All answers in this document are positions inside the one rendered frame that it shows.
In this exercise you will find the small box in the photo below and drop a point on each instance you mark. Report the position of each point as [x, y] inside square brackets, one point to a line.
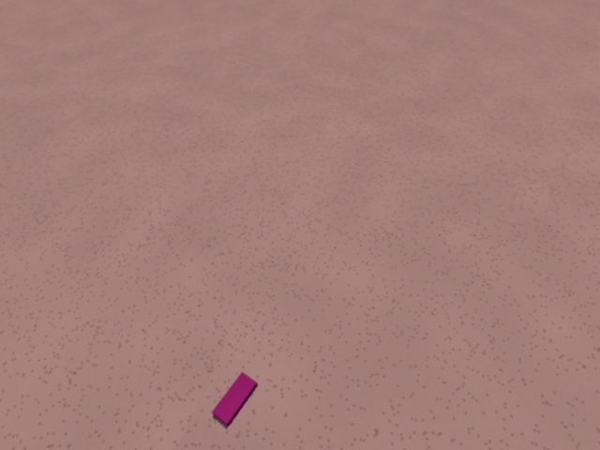
[235, 399]

